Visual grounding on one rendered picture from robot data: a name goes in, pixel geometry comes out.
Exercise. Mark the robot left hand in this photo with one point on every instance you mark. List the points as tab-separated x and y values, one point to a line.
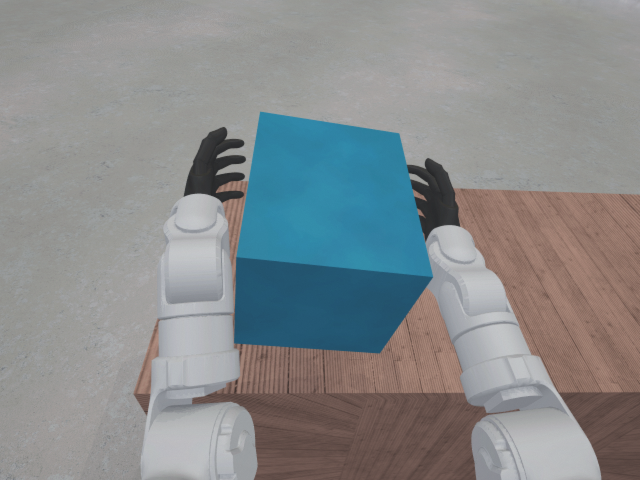
202	178

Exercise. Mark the robot right upper arm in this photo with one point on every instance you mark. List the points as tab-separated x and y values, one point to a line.
535	444

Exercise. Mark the pedestal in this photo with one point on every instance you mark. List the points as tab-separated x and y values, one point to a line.
570	266

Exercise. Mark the robot left upper arm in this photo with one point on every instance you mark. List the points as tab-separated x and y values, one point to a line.
209	441

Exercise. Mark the carton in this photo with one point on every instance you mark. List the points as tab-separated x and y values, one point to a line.
331	252

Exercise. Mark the robot right hand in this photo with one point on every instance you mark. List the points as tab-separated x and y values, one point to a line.
440	208

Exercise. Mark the robot left forearm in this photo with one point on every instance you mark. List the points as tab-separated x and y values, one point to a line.
194	302

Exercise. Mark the robot right forearm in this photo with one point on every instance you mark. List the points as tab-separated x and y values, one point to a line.
499	371

